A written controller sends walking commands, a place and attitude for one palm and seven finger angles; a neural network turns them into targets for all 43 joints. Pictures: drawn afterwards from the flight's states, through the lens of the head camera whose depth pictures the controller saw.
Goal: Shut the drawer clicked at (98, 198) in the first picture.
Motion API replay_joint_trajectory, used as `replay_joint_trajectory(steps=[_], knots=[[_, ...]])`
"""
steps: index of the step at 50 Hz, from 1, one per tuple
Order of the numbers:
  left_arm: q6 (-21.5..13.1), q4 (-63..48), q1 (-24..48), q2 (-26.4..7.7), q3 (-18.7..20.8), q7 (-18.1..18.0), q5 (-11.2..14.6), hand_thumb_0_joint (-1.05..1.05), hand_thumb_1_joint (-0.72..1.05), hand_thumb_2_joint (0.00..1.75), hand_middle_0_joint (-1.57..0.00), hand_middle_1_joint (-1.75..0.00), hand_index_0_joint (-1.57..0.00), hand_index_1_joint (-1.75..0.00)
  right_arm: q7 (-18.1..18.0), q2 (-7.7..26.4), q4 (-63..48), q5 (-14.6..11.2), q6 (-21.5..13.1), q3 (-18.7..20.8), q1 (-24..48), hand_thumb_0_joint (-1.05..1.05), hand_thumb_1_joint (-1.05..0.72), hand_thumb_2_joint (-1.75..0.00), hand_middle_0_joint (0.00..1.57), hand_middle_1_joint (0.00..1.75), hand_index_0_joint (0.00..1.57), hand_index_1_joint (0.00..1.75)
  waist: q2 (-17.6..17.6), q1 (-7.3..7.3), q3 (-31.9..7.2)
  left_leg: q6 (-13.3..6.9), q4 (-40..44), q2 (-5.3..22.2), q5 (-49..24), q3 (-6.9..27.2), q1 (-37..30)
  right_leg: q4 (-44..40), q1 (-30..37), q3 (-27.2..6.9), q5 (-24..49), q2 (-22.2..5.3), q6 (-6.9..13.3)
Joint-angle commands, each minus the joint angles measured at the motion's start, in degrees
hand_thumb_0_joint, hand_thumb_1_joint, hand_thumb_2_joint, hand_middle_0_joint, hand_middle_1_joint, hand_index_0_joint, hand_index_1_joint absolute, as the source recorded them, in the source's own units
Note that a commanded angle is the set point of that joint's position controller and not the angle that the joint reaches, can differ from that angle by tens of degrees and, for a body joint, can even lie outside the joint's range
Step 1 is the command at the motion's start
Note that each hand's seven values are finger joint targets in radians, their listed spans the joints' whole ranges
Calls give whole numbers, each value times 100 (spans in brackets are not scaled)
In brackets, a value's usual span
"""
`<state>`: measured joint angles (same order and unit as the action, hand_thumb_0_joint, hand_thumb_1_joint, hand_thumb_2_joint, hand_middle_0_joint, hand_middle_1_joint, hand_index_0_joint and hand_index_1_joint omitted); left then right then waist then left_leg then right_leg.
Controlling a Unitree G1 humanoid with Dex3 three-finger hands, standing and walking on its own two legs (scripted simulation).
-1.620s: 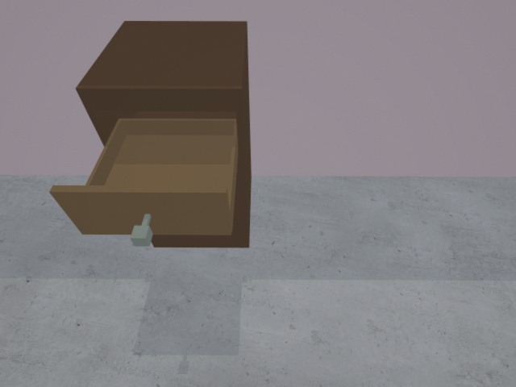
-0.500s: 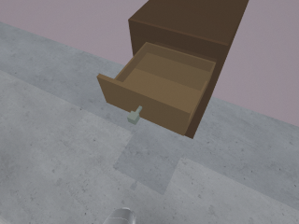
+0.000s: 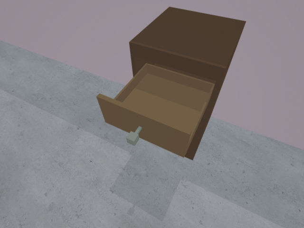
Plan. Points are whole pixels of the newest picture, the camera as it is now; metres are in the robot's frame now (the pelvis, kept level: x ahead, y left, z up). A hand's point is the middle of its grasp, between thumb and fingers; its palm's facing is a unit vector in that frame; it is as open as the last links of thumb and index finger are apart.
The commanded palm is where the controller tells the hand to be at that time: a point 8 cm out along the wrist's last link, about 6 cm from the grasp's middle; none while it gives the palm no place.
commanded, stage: look at it before walking up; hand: left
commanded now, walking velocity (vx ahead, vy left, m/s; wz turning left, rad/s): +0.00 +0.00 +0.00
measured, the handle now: (135, 134) +0.46 +0.09 -0.12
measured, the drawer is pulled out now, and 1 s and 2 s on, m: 0.30 0.30 0.30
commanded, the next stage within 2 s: shuffle to correct the standing spot in 0.42 s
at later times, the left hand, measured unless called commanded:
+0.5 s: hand out of the picture +0.03 +0.17 -0.17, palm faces +0.04 -0.97 -0.22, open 7.3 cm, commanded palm none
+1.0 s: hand out of the picture +0.09 +0.21 -0.18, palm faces -0.10 -0.98 -0.19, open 7.4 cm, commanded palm none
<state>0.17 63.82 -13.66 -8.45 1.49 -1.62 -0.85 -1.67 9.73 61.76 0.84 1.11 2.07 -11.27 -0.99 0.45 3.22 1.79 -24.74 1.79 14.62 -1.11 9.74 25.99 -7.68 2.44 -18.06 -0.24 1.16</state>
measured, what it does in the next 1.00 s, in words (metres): lifts its right foot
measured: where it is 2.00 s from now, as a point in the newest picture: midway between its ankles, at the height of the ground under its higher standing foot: outside the picture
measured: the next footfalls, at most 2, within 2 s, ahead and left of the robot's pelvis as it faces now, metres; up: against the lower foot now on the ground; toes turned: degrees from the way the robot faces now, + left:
right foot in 1.16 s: +0.15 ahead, -0.11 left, +0.00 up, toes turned -22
left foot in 1.58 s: +0.30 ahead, +0.12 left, +0.00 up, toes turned -21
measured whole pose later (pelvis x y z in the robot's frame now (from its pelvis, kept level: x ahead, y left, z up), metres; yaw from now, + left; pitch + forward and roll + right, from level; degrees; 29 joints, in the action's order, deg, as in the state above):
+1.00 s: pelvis +0.05 +0.03 +0.00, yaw -10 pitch +1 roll -1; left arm 2.9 61.5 -13.0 -10.4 6.1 0.1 -1.4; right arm -3.1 7.4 59.3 2.3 -1.8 1.7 -19.1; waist 1.3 -0.3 6.6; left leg -0.2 -24.3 3.6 20.5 -11.1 4.1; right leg 62.5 -26.0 2.2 -25.0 -0.5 1.5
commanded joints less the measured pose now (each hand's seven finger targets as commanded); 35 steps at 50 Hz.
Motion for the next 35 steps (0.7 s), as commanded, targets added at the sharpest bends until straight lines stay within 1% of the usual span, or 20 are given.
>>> replay_joint_trajectory(steps=[1,3,4,6,9,10,12,13,14,15,18,21,26,29,30,31,32,33,34,35], knots=[[-146,-128,-363,-675,129,-62,63,0,90,90,-20,-30,-20,-30,-68,289,43,-8,-143,-36,-547,0,-90,-90,20,30,20,30,160,-27,-306,-189,167,328,-1765,195,-310,-533,239,-488,2690,-621,103],[-135,-117,-334,-684,146,-72,73,0,90,90,-20,-30,-20,-30,-93,304,104,-4,-152,-49,-628,0,-90,-90,20,30,20,30,109,-34,-383,-179,186,350,-2037,189,-378,-470,368,-421,2879,-603,118],[-128,-119,-379,-696,158,-76,61,0,90,90,-20,-30,-20,-30,-113,283,113,-22,-149,-44,-645,0,-90,-90,20,30,20,30,120,-60,-362,-181,132,353,-2155,159,-434,-472,357,-386,3046,-591,119],[-109,-96,-358,-707,154,-80,77,0,90,90,-20,-30,-20,-30,-129,287,171,-14,-129,-62,-732,0,-90,-90,20,30,20,30,60,-45,-273,-155,150,354,-2137,127,-391,-487,404,-376,3171,-620,126],[-93,-92,-325,-689,169,-88,72,0,90,90,-20,-30,-20,-30,-153,261,219,-24,-124,-59,-841,0,-90,-90,20,30,20,30,77,-55,-142,-148,207,371,-2219,141,-424,-509,337,-348,3055,-559,141],[-86,-84,-300,-683,166,-92,81,0,90,90,-20,-30,-20,-30,-158,259,254,-15,-122,-63,-937,0,-90,-90,20,30,20,30,44,-30,-164,-151,190,385,-2275,130,-364,-517,444,-303,3048,-581,142],[-79,-82,-329,-677,170,-88,90,0,90,90,-20,-30,-20,-30,-161,254,277,-15,-126,-68,-975,0,-90,-90,20,30,20,30,3,-48,-154,-140,230,375,-2209,129,-360,-535,456,-327,2962,-579,142],[-79,-61,-326,-674,169,-88,92,0,90,90,-20,-30,-20,-30,-161,247,274,-15,-120,-65,-981,0,-90,-90,20,30,20,30,134,-45,-110,-141,239,380,-2117,131,-355,-558,441,-298,2938,-576,133],[-85,-64,-356,-644,167,-92,78,0,90,90,-20,-30,-20,-30,-169,238,260,-30,-124,-56,-965,0,-90,-90,20,30,20,30,161,-61,-65,-143,247,377,-2117,137,-413,-564,352,-325,2958,-542,138],[-80,-63,-334,-646,159,-93,90,0,90,90,-20,-30,-20,-30,-169,233,275,-19,-122,-56,-1037,0,-90,-90,20,30,20,30,75,-35,-92,-148,242,379,-2063,128,-360,-593,431,-308,2870,-577,136],[-78,-63,-331,-615,161,-90,92,0,90,90,-20,-30,-20,-30,-164,223,277,-19,-119,-53,-1046,0,-90,-90,20,30,20,30,172,-29,-19,-149,309,385,-1878,142,-352,-644,362,-327,2661,-558,129],[-77,-54,-353,-577,147,-88,84,0,90,90,-20,-30,-20,-30,-159,193,283,-17,-113,-44,-1069,0,-90,-90,20,30,20,30,97,-16,70,-152,354,379,-1699,148,-334,-715,261,-373,2378,-532,122],[-98,-22,-436,-544,137,-91,73,0,90,90,-20,-30,-20,-30,-161,189,263,-20,-126,-28,-1060,0,-90,-90,20,30,20,30,184,-8,-25,-169,335,390,-1773,149,-437,-704,245,-385,2452,-522,110],[-74,-12,-492,-600,202,-65,38,0,90,90,-20,-30,-20,-30,-146,238,262,-5,-104,24,-1052,0,-90,-90,20,30,20,30,171,-29,179,-160,171,359,-1028,-25,-420,-679,-30,-587,1856,-482,198],[-55,-22,-464,-642,247,-50,27,0,90,90,-20,-30,-20,-30,-137,277,239,13,-86,56,-1091,0,-90,-90,20,30,20,30,127,-9,256,-167,82,349,-634,-98,-257,-649,-47,-669,1441,-501,257],[-32,-57,-467,-715,297,-26,16,0,90,90,-20,-30,-20,-30,-119,305,192,21,-75,81,-1059,0,-90,-90,20,30,20,30,192,-33,306,-162,-6,311,-262,-169,-89,-667,-73,-801,997,-541,321],[-10,-82,-491,-775,339,-6,6,0,90,90,-20,-30,-20,-30,-104,320,113,30,-63,95,-978,0,-90,-90,20,30,20,30,307,-74,478,-149,-110,251,130,-250,151,-764,-156,-1005,502,-606,394],[1,-92,-560,-822,385,9,-5,0,90,90,-20,-30,-20,-30,-87,300,13,36,-59,116,-867,0,-90,-90,20,30,20,30,524,-124,603,-127,-329,163,398,-349,361,-902,-204,-1278,179,-737,499],[9,-85,-683,-878,418,11,-23,0,90,90,-20,-30,-20,-30,-72,279,-75,35,-59,128,-727,0,-90,-90,20,30,20,30,762,-203,663,-97,-569,83,561,-447,506,-1030,-258,-1566,20,-869,626],[14,-106,-678,-944,459,16,-22,0,90,90,-20,-30,-20,-30,-63,281,-158,44,-63,145,-707,0,-90,-90,20,30,20,30,857,-195,745,-72,-778,51,715,-482,774,-1109,-190,-1810,-85,-1063,765]])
